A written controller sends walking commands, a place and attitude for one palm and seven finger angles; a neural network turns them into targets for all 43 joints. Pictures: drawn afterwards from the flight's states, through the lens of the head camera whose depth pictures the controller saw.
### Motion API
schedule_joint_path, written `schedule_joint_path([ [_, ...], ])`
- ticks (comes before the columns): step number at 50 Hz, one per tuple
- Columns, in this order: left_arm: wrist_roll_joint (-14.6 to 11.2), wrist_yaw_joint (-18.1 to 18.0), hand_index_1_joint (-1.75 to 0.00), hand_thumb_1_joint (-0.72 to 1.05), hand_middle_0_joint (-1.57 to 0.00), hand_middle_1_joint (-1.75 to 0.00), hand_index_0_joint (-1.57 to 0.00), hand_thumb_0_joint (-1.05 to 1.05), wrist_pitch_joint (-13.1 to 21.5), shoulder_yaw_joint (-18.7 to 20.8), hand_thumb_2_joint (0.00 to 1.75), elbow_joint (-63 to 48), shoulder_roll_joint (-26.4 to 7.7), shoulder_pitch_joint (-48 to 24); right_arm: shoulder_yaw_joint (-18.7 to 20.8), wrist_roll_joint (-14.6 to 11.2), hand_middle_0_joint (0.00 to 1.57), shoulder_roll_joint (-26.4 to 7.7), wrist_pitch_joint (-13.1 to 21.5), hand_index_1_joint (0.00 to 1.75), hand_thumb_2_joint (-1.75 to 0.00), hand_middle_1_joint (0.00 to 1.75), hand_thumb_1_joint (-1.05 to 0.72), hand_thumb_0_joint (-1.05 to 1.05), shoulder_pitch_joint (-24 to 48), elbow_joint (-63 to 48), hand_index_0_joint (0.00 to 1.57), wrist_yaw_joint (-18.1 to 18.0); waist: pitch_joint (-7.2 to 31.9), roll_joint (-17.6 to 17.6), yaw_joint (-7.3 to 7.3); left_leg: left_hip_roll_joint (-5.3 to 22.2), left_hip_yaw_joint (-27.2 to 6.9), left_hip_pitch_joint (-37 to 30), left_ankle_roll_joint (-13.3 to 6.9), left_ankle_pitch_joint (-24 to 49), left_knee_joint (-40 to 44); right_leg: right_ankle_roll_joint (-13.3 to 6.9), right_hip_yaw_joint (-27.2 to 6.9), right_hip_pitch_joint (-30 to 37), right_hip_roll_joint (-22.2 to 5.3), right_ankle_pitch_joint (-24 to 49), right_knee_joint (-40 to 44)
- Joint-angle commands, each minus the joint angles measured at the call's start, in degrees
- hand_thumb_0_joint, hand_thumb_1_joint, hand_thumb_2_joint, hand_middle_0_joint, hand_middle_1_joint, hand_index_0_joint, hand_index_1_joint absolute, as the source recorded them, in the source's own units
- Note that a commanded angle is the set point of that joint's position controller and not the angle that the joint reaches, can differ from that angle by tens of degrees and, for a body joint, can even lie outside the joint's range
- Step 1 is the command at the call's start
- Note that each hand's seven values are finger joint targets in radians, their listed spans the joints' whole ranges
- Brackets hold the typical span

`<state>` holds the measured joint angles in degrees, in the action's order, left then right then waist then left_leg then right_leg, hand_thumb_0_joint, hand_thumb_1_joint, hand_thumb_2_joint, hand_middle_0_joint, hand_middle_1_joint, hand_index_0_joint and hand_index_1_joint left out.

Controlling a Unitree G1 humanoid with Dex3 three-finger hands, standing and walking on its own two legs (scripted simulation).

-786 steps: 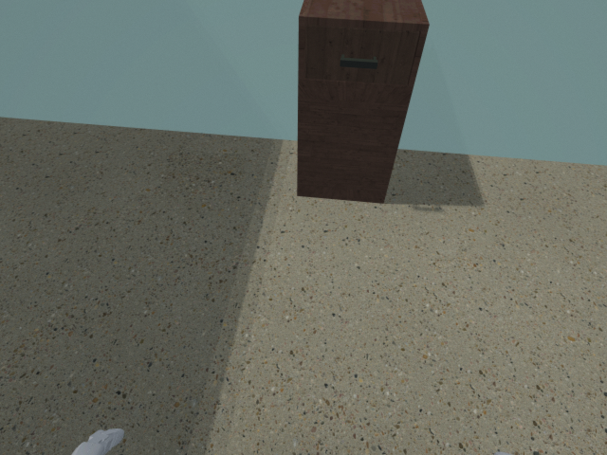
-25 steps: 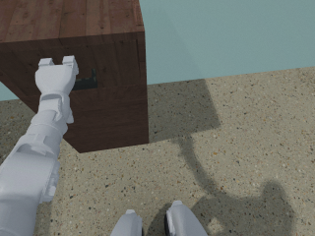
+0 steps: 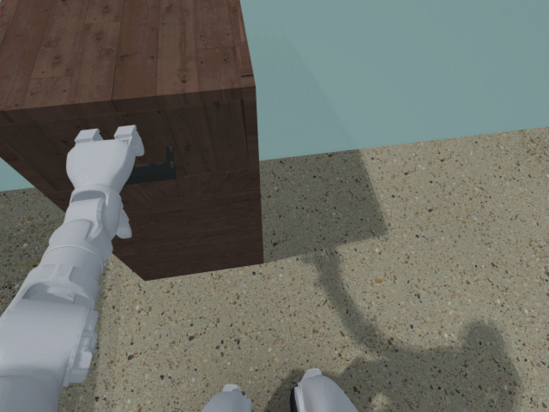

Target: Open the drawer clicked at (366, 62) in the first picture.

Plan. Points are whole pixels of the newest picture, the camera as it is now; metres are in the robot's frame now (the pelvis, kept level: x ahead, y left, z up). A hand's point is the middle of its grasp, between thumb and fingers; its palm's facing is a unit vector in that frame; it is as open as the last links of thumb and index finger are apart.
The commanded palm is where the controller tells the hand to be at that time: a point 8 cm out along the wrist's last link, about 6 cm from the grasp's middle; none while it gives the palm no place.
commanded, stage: lift the fingers back up to retry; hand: left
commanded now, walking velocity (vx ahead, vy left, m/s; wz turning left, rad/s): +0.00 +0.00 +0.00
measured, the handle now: (137, 164) +0.52 +0.21 -0.02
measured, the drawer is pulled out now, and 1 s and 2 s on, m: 0.00 0.00 0.00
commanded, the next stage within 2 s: re-aim the fingers above the handle in 0.40 s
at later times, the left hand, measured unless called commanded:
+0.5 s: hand (112, 174) +0.47 +0.23 +0.02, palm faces -0.05 -0.03 -1.00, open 13.6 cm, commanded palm +0.45 +0.22 +0.09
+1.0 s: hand (111, 170) +0.47 +0.23 +0.03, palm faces -0.04 +0.00 -1.00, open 13.6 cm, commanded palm +0.46 +0.22 +0.10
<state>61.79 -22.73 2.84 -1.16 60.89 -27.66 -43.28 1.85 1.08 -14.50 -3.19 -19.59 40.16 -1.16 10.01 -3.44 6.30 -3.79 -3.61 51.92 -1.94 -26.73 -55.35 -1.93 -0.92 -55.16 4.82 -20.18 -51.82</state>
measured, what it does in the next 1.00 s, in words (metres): stands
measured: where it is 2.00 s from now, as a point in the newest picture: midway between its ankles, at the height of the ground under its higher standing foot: outside the picture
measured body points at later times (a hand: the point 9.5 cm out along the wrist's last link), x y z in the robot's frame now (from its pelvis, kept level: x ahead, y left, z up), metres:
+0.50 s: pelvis +0.04 +0.01 +0.03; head +0.13 +0.00 +0.47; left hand +0.47 +0.23 +0.08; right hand +0.11 -0.25 -0.11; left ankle -0.02 +0.10 -0.68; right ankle +0.03 -0.10 -0.68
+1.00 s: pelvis +0.02 +0.00 +0.03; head +0.12 -0.01 +0.47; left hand +0.47 +0.23 +0.09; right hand +0.07 -0.27 -0.11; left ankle -0.02 +0.10 -0.68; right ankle +0.03 -0.10 -0.68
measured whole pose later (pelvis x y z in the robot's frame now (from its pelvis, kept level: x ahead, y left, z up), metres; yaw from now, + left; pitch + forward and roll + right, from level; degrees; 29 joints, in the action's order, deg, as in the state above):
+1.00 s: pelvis +0.02 +0.00 +0.03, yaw +1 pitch +19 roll -1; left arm 62.4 -23.2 1.2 -3.4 58.1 -23.9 -40.1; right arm 3.7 1.0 -14.2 -5.9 -18.3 40.4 -0.9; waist 8.6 -3.3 4.3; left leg -4.0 -3.8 39.8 -2.3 -24.8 -45.9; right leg -1.9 -1.3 -43.3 4.1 -19.2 -43.6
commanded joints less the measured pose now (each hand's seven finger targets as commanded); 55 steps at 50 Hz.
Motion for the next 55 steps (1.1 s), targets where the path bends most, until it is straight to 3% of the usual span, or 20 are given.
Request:
schedule_joint_path([
  [1, -0.3, -4.3, -1.20, -0.50, -0.30, -1.20, -0.30, 0.00, 1.7, 5.4, 0.30, -16.5, -15.9, -26.3, 3.4, 0.2, 0.20, -8.8, 0.5, 0.30, -0.90, 0.30, -0.90, 0.00, -6.9, -3.2, 0.20, -0.5, 27.3, -3.3, -0.27, 1.8, 1.6, -16.9, -0.6, 22.5, 7.6, -0.4, 0.6, 21.6, -1.8, 15.8, 6.7],
  [2, -0.3, -4.5, -1.20, -0.50, -0.30, -1.20, -0.30, 0.00, 1.8, 4.2, 0.30, -17.4, -14.2, -26.5, 3.5, 0.3, 0.20, -8.6, 0.3, 0.30, -0.90, 0.30, -0.90, 0.00, -6.6, -3.4, 0.20, -0.4, 27.2, -3.5, 0.06, 1.8, 1.5, -18.3, -0.5, 23.9, 7.9, -0.4, 0.7, 21.7, -1.7, 16.5, 7.1],
  [5, 0.0, -5.5, -1.20, -0.50, -0.30, -1.20, -0.30, 0.00, 1.8, 4.3, 0.30, -19.9, -13.6, -26.6, 3.9, 0.5, 0.20, -8.5, -0.3, 0.30, -0.90, 0.30, -0.90, 0.00, -6.0, -3.2, 0.20, -0.2, 27.8, -4.9, 0.05, 2.0, 1.4, -22.5, 0.0, 29.3, 8.4, -0.5, 1.2, 22.1, -1.5, 19.4, 7.6],
  [7, 0.0, -5.8, -1.20, -0.50, -0.30, -1.20, -0.30, 0.00, 1.6, 6.1, 0.30, -21.9, -15.3, -25.5, 4.1, 0.6, 0.20, -8.6, -0.7, 0.30, -0.90, 0.30, -0.90, 0.00, -5.6, -3.3, 0.20, -0.1, 28.8, -4.9, -0.98, 2.2, 1.2, -24.7, 0.4, 33.8, 9.0, -0.6, 1.3, 23.8, -1.5, 21.8, 7.7],
  [9, -0.4, -5.8, -1.20, -0.50, -0.30, -1.20, -0.30, 0.00, 1.4, 5.2, 0.30, -24.4, -14.0, -26.5, 4.1, 0.6, 0.20, -8.3, -1.1, 0.30, -0.90, 0.30, -0.90, 0.00, -5.1, -3.7, 0.20, -0.2, 29.9, -4.6, -0.72, 2.3, 0.9, -26.8, 0.7, 37.6, 9.3, -0.6, 1.5, 25.2, -1.5, 23.8, 8.0],
  [12, -0.7, -5.5, -1.20, -0.50, -0.30, -1.20, -0.30, 0.00, 0.5, 4.1, 0.30, -24.0, -11.6, -23.3, 4.4, 0.4, 0.20, -8.0, -1.6, 0.30, -0.90, 0.30, -0.90, 0.00, -4.7, -3.6, 0.20, 0.0, 28.0, -4.3, -0.92, 2.6, 1.0, -28.9, 1.0, 41.1, 10.0, -0.4, 1.7, 25.7, -1.4, 24.9, 9.2],
  [13, -0.7, -5.4, -1.20, -0.50, -0.30, -1.20, -0.30, 0.00, 0.0, 4.2, 0.30, -21.9, -11.6, -22.0, 4.3, 0.4, 0.20, -8.1, -1.9, 0.30, -0.90, 0.30, -0.90, 0.00, -4.5, -3.3, 0.20, 0.1, 25.6, -2.3, -0.64, 2.6, 1.2, -27.6, 0.7, 40.0, 10.2, -0.4, 1.7, 25.9, -1.4, 25.3, 9.5],
  [17, -0.1, -4.5, -1.20, -0.50, -0.30, -1.20, -0.30, 0.00, -1.1, 2.2, 0.30, -19.2, -9.2, -21.2, 4.2, 0.1, 0.20, -7.9, -2.3, 0.30, -0.90, 0.30, -0.90, 0.00, -3.7, -3.7, 0.20, 0.3, 22.0, -0.9, -0.72, 2.4, 1.3, -25.5, 0.6, 37.0, 11.6, -0.6, 1.7, 26.1, -1.5, 24.0, 10.1],
  [20, 0.1, -4.2, -1.20, -0.50, -0.30, -1.20, -0.30, 0.00, -0.5, 2.8, 0.30, -20.9, -9.8, -21.9, 4.3, 0.3, 0.20, -7.7, -2.4, 0.30, -0.90, 0.30, -0.90, 0.00, -3.7, -4.2, 0.20, 0.3, 25.3, -1.6, -1.34, 2.3, 1.3, -27.1, 0.5, 38.6, 11.5, -0.6, 1.4, 27.8, -1.7, 25.4, 9.7],
  [24, 0.3, -3.9, -1.20, -0.50, -0.30, -1.20, -0.30, 0.00, -0.2, 0.9, 0.30, -21.1, -7.2, -22.1, 4.4, 0.4, 0.20, -7.3, -2.4, 0.30, -0.90, 0.30, -0.90, 0.00, -3.0, -4.5, 0.20, 0.3, 24.8, -1.7, -0.92, 2.4, 1.0, -27.9, 0.9, 40.0, 11.2, -0.7, 1.5, 26.6, -1.7, 25.0, 9.7],
  [29, 0.3, -4.0, -1.20, -0.50, -0.30, -1.20, -0.30, 0.00, -0.1, 1.9, 0.30, -21.1, -7.6, -20.5, 4.5, 0.6, 0.20, -7.2, -2.5, 0.30, -0.90, 0.30, -0.90, 0.00, -2.8, -4.5, 0.20, 0.5, 25.9, -1.2, -1.63, 2.3, 1.3, -27.6, 0.7, 40.7, 10.9, -0.7, 1.2, 27.9, -1.7, 26.3, 9.6],
  [30, 0.6, -4.0, -1.20, -0.50, -0.30, -1.20, -0.30, 0.00, -0.5, 2.3, 0.30, -19.9, -8.3, -19.8, 4.4, 0.5, 0.20, -7.2, -2.6, 0.30, -0.90, 0.30, -0.90, 0.00, -3.0, -4.3, 0.20, 0.4, 25.4, -0.5, -1.57, 2.3, 1.3, -26.8, 0.7, 39.5, 11.0, -0.6, 1.2, 27.9, -1.7, 26.1, 9.5],
  [31, 0.5, -3.8, -1.20, -0.50, -0.30, -1.20, -0.30, 0.00, -1.0, 0.9, 0.30, -18.3, -6.7, -19.4, 4.3, 0.3, 0.20, -7.1, -2.7, 0.30, -0.90, 0.30, -0.90, 0.00, -2.8, -4.3, 0.20, 0.5, 22.9, -0.1, -1.31, 2.1, 1.5, -25.1, 0.6, 37.2, 11.5, -0.7, 1.3, 27.6, -1.7, 25.1, 9.8],
  [38, 0.6, -3.4, -1.20, -0.50, -0.30, -1.20, -0.30, 0.00, -1.7, 2.6, 0.30, -17.1, -10.1, -21.4, 4.0, 0.0, 0.20, -7.5, -2.5, 0.30, -0.90, 0.30, -0.90, 0.00, -2.5, -4.7, 0.20, 0.0, 22.6, 1.0, -1.43, 1.3, 2.5, -21.6, -0.3, 28.4, 13.0, -0.7, 0.3, 30.3, -2.0, 22.6, 10.8],
  [43, 0.6, -3.3, -1.20, -0.50, -0.30, -1.20, -0.30, 0.00, -1.4, 1.2, 0.30, -15.5, -9.1, -23.5, 4.0, -0.2, 0.20, -7.6, -1.9, 0.30, -0.90, 0.30, -0.90, 0.00, -3.1, -4.3, 0.20, -0.2, 20.4, 0.2, -0.51, 1.4, 2.4, -21.3, -0.4, 25.6, 13.4, -0.8, 0.5, 28.0, -1.9, 19.2, 11.6],
  [44, 0.6, -3.3, -1.20, -0.50, -0.30, -1.20, -0.30, 0.00, -1.2, 1.8, 0.30, -15.9, -9.8, -24.6, 4.1, -0.2, 0.20, -7.7, -1.8, 0.30, -0.90, 0.30, -0.90, 0.00, -3.2, -4.2, 0.20, -0.3, 21.1, 1.3, -0.32, 1.4, 2.1, -21.2, -0.4, 25.7, 13.4, -0.8, 0.5, 28.5, -1.9, 19.2, 11.4],
  [47, 0.5, -3.4, -1.20, -0.50, -0.30, -1.20, -0.30, 0.00, -0.8, 0.7, 0.30, -16.6, -8.4, -24.7, 4.3, -0.2, 0.20, -7.5, -1.4, 0.30, -0.90, 0.30, -0.90, 0.00, -3.8, -4.3, 0.20, -0.3, 23.3, -0.6, -0.48, 1.3, 2.2, -22.7, -0.3, 26.6, 13.2, -0.8, 0.5, 28.5, -1.9, 19.6, 11.4],
  [49, 0.3, -3.3, -1.20, -0.50, -0.30, -1.20, -0.30, 0.00, -0.5, 0.8, 0.30, -16.3, -8.7, -26.4, 4.2, -0.1, 0.20, -7.6, -1.2, 0.30, -0.90, 0.30, -0.90, 0.00, -4.0, -3.8, 0.20, -0.4, 22.6, 0.0, 0.12, 1.5, 2.0, -22.5, -0.3, 26.6, 13.2, -0.8, 0.6, 28.2, -1.8, 19.6, 11.4],
  [50, 0.1, -3.3, -1.20, -0.50, -0.30, -1.20, -0.30, 0.00, -0.5, 1.5, 0.30, -15.6, -9.4, -25.0, 4.3, -0.2, 0.20, -7.7, -1.2, 0.30, -0.90, 0.30, -0.90, 0.00, -4.1, -3.9, 0.20, -0.4, 22.2, -0.2, -0.41, 1.3, 2.1, -22.0, -0.4, 25.1, 13.5, -0.7, 0.5, 28.3, -1.9, 18.4, 11.7],
  [55, 0.3, -3.3, -1.20, -0.50, -0.30, -1.20, -0.30, 0.00, 0.0, 1.4, 0.30, -16.0, -9.5, -26.0, 4.3, -0.3, 0.20, -7.7, -0.7, 0.30, -0.90, 0.30, -0.90, 0.00, -4.4, -3.7, 0.20, -0.5, 22.4, -1.0, -0.25, 1.3, 2.1, -21.8, -0.5, 24.8, 13.5, -0.8, 0.4, 28.1, -1.9, 18.2, 11.7],
])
